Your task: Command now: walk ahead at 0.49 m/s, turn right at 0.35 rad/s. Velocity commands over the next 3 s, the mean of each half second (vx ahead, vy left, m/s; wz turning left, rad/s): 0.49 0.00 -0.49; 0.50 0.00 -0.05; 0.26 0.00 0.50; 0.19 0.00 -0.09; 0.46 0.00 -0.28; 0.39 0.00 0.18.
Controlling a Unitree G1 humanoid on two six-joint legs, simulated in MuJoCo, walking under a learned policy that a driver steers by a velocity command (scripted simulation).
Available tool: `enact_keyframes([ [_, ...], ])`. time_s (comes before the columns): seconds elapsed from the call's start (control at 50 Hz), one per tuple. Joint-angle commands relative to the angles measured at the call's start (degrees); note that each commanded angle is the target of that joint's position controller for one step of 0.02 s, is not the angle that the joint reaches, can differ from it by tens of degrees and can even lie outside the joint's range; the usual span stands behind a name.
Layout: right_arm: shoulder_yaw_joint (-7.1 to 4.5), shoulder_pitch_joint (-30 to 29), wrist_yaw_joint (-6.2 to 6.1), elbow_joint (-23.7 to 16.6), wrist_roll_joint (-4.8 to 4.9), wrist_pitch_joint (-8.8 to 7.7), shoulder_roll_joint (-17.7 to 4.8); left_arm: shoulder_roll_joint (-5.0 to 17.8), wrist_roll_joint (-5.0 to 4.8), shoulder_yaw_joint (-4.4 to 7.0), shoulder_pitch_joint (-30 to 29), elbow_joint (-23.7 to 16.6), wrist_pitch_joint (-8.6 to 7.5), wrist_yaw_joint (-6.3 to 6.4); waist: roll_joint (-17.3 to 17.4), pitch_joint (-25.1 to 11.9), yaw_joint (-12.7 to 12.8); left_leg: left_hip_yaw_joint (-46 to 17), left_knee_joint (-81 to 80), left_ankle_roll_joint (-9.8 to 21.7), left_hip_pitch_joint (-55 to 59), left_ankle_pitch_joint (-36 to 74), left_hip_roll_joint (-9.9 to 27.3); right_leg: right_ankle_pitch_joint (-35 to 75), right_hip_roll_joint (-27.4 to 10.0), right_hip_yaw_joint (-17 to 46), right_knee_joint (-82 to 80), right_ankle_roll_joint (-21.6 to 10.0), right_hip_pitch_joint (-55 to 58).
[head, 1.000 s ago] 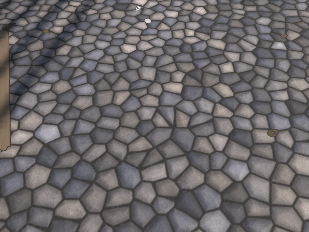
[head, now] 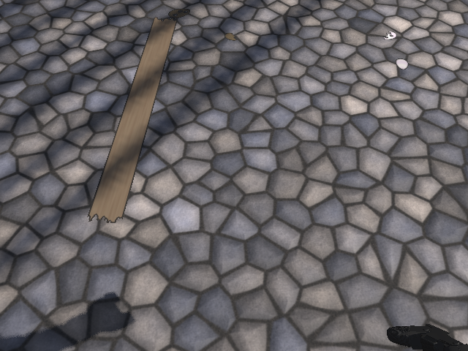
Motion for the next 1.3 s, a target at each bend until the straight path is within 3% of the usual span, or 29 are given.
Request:
enact_keyframes([
  [0.02, -3.52, 16.18, -1.08, 1.88, 1.06, 0.41, -9.86, 7.89, 0.59, 2.32, -1.98, -5.27, 0.02, 0.24, 5.50, -7.10, -8.12, -32.14, -19.44, 7.23, 29.56, -20.58, 22.49, 4.14, -2.53, 2.10, 25.35, -2.78, -30.16],
  [0.04, -2.90, 13.21, -0.85, 1.79, 1.28, -0.06, -7.14, 6.12, 0.53, 2.05, -3.85, -5.27, 0.15, -0.20, 5.06, -2.99, -6.91, -24.43, -21.16, 6.22, 23.99, -12.49, 19.54, 7.69, -4.25, 1.46, 23.57, -2.44, -28.97],
  [0.08, -2.31, 12.48, -1.11, 2.69, 1.39, -0.97, -4.85, 5.36, 1.48, 2.32, -4.08, -4.62, 1.40, -0.95, 6.50, -1.01, -4.86, -14.55, -22.76, 4.19, 19.09, -1.44, 15.64, 9.90, -5.66, 0.69, 21.54, -1.45, -25.92],
  [0.14, -2.61, 15.11, -1.12, 4.61, 2.06, -2.52, -5.11, 3.56, 1.69, 2.30, -7.20, -5.85, 2.73, -1.94, 5.05, -0.79, -3.87, -7.73, -23.70, 4.39, 19.28, 9.82, 15.09, 13.25, -5.70, -0.14, 21.35, -0.75, -27.96],
  [0.24, -2.66, 18.77, -1.37, 7.21, 1.95, -2.55, -4.55, 2.45, 1.90, 1.70, -17.95, -9.93, 3.01, -3.33, 4.21, 1.82, -4.90, 1.11, -24.75, 4.52, 21.06, 16.06, 13.82, 22.71, -6.11, -2.32, 12.69, 0.38, -34.26],
  [0.32, -3.04, 21.11, -1.75, 8.93, 1.95, -2.33, -6.54, 1.66, 2.03, 0.53, -26.88, -13.26, 2.65, -4.26, 3.88, 3.47, -6.78, 6.19, -24.56, 3.75, 22.14, 19.90, 13.91, 27.18, -4.93, -7.29, -1.53, -0.72, -29.66],
  [0.38, -3.32, 23.33, -2.24, 10.55, 1.90, -1.53, -7.88, 2.64, 2.30, 0.55, -29.32, -14.74, 2.68, -4.27, 3.64, 3.46, -6.99, 8.61, -20.92, 3.03, 27.97, 29.92, 15.27, 22.85, -3.13, -9.92, -6.67, -3.16, -27.36],
  [0.42, -3.62, 23.39, -2.68, 11.13, 1.78, -0.77, -9.49, 3.70, 2.47, 1.00, -26.96, -14.41, 2.75, -3.68, 5.05, 0.89, -5.41, 10.53, -13.29, 2.46, 31.13, 47.29, 15.59, 16.86, 0.41, -12.11, -7.95, -5.52, -22.13],
  [0.46, -4.04, 23.35, -2.80, 11.28, 1.69, 0.45, -11.29, 5.97, 2.53, 2.29, -17.22, -11.80, 2.20, -2.88, 5.42, -5.18, -1.29, 11.26, 3.22, 2.33, 30.11, 52.44, 15.77, 12.27, 4.36, -11.96, -11.00, -8.57, -10.27],
  [0.48, -4.02, 22.50, -2.61, 10.52, 1.71, 0.73, -11.33, 8.40, 3.09, 3.67, -7.82, -8.78, 1.81, -2.01, 2.66, -10.07, 3.12, 11.95, 17.57, 0.82, 22.19, 41.98, 14.68, 12.84, 3.73, -8.45, -15.23, -10.79, 3.13],
  [0.5, -2.89, 24.20, -1.79, 7.32, 2.51, 0.36, -6.02, 14.89, 3.47, 5.62, -4.30, -8.56, 2.10, -0.97, -7.86, -16.07, 2.15, 11.77, 37.81, -2.13, 0.70, 5.17, 9.08, 5.15, -12.33, 14.90, -16.57, -16.63, 21.13],
  [0.52, -3.36, 20.43, -1.16, 3.65, 2.42, -0.22, -7.38, 17.95, 1.56, 6.25, -5.13, -9.96, 2.67, -0.85, -10.29, -19.85, 1.13, 1.50, 50.81, -4.00, -13.58, -23.11, -1.27, 9.63, -21.82, 41.60, -25.68, -22.60, 26.45],
  [0.54, -3.62, 13.35, -0.94, 2.26, 2.03, -0.73, -8.85, 16.16, 0.78, 5.92, -5.96, -9.20, 3.12, -0.38, -2.62, -12.37, 2.03, -4.94, 49.87, -3.43, -19.44, -16.82, 2.58, 14.12, -19.59, 32.89, -27.58, -20.37, 22.43],
  [0.58, -3.11, 14.55, -0.90, 3.13, 2.22, -1.49, -7.44, 11.05, 0.45, 4.68, -11.50, -8.98, 2.51, 0.22, 1.58, -2.60, -3.39, -4.69, 39.22, -3.19, -14.33, -9.85, 6.61, 26.19, -14.76, 20.45, -29.19, -15.79, 7.37],
  [0.64, -2.65, 19.97, -0.21, 5.90, 0.31, 1.49, -5.33, 6.37, 0.28, 2.85, -13.73, -8.57, 0.25, 0.16, 0.32, -3.64, -7.29, -3.60, 32.88, -4.32, -4.77, -8.29, 7.79, 37.54, -10.35, 10.53, -31.55, -13.09, -0.61],
  [0.72, -2.74, 13.58, 0.67, 4.68, 1.22, 2.59, -5.00, 8.10, 0.44, 2.95, -8.58, -5.59, -1.22, -0.24, -1.62, -0.36, -5.31, -2.49, 25.56, -4.14, -9.96, 0.25, 8.43, 39.42, -9.17, 5.02, -35.38, -9.89, 0.08],
  [0.82, -2.56, 5.75, 1.03, 2.93, 2.10, 2.26, -4.63, 7.47, 0.93, 2.16, -5.60, -3.91, -1.81, 0.13, -2.77, 1.89, -2.41, -3.97, 14.91, -2.48, -14.43, 8.84, 5.35, 39.37, -9.38, -0.47, -37.05, -6.18, 6.07],
  [0.92, -1.84, -0.57, 1.64, 0.58, 1.52, 1.78, -3.71, 6.61, 1.37, 1.21, -3.19, -1.58, -1.97, 1.47, -2.43, 4.12, -0.97, -0.16, 4.76, -0.16, -14.38, 8.97, 2.43, 47.17, -12.00, -4.85, -36.19, -5.36, 13.37],
  [0.98, -2.09, 2.63, 1.37, 0.92, 1.41, 1.74, -4.28, 8.54, 1.75, 1.24, -4.40, -0.93, -1.86, 2.39, -4.44, 1.25, -3.60, 3.89, 1.42, 2.94, -6.47, 1.54, -1.79, 71.01, -13.07, -7.81, -27.09, -3.87, 16.59],
  [1.02, -3.13, 13.06, 0.93, 3.92, 1.18, 1.40, -6.42, 10.47, 2.18, 1.71, -5.39, -1.14, -1.12, 2.78, -5.69, -4.70, -8.23, 4.58, -0.70, 5.63, 4.06, -3.30, -5.16, 80.70, -13.47, -9.07, -11.24, -3.45, 16.52],
  [1.04, -4.08, 21.68, 0.62, 6.46, 0.54, 0.93, -8.15, 11.16, 1.83, 1.82, -6.74, -1.91, -0.85, 2.72, -4.39, -8.97, -12.57, 1.68, -5.27, 7.83, 16.12, -1.32, -4.58, 71.85, -12.46, -10.56, 1.67, -2.90, 9.85],
  [1.06, -6.10, 28.87, -0.23, 7.50, -0.11, 1.15, -14.34, 8.89, 0.83, 1.04, -7.01, -4.76, -1.41, 2.29, 3.15, -15.04, -14.90, -16.07, -6.45, 13.66, 31.60, -4.75, 8.16, 48.96, -7.73, -12.67, 22.49, -1.26, -6.08],
  [1.08, -6.80, 25.08, -0.16, 6.59, 1.22, 1.71, -16.94, 6.55, 0.54, 1.01, -5.68, -7.21, -2.11, 1.16, 14.12, -18.47, -9.75, -46.69, -13.27, 22.25, 42.58, 3.84, 20.43, -2.49, 5.27, -6.44, 39.67, 0.83, -27.64],
  [1.1, -6.79, 22.58, 0.20, 6.90, 3.24, 1.93, -15.40, 8.37, 1.87, 1.11, -9.35, -7.66, -2.48, 0.81, 4.29, -14.30, -10.08, -41.68, -14.56, 21.51, 39.58, 2.29, 18.52, 1.65, 0.36, 2.32, 40.76, -0.08, -33.13],
  [1.14, -5.29, 17.43, -0.10, 6.41, 2.72, 2.09, -9.34, 7.76, 1.19, 0.84, -12.35, -8.90, -3.30, 0.40, -2.68, -2.62, -6.59, -29.59, -18.16, 16.76, 24.01, 6.75, 14.60, 8.24, -4.36, 1.05, 31.46, 0.42, -31.64],
  [1.16, -4.79, 16.18, -0.38, 6.52, 2.82, 1.80, -7.98, 7.39, 2.03, 0.81, -12.84, -9.42, -2.40, 0.42, -2.90, -0.61, -4.92, -26.06, -19.03, 14.98, 19.03, 10.58, 11.84, 8.44, -5.53, 0.95, 27.65, 1.42, -29.13],
  [1.2, -4.58, 15.24, -0.53, 6.18, 3.04, 0.84, -8.47, 6.24, 2.62, 0.50, -10.90, -9.43, -0.09, 0.52, -1.18, -0.39, -3.02, -19.76, -18.00, 13.97, 13.87, 33.18, 9.30, 7.95, -5.21, -0.58, 23.89, 3.87, -24.28],
  [1.24, -5.10, 16.29, -0.28, 6.56, 2.94, 0.19, -10.69, 5.37, 2.33, 0.29, -11.04, -10.31, 1.03, 0.93, -0.30, -1.84, -2.44, -15.03, -15.26, 12.46, 12.98, 50.77, 6.74, 9.69, -3.77, -2.14, 18.86, 5.50, -23.25],
  [1.3, -5.24, 17.68, -0.59, 6.27, 3.06, 1.31, -11.11, 5.60, 1.75, 0.22, -14.80, -12.36, 1.88, 1.34, 3.06, -4.67, -4.06, -12.77, -11.70, 7.47, 14.89, 56.54, 3.32, 14.81, -1.85, -3.46, 11.12, 5.92, -23.67],
])
Next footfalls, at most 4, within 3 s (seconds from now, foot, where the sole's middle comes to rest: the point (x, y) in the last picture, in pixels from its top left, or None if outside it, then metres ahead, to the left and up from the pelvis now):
0.48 right None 0.38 -0.13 -0.76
1.04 left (290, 264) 0.72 -0.09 -0.76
1.54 right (336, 215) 0.92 -0.24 -0.76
1.86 left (287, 245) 0.79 -0.08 -0.76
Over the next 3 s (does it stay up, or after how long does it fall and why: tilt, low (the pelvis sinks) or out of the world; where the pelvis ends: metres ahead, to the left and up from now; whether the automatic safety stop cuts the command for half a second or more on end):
stays up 1.30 -0.29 0.02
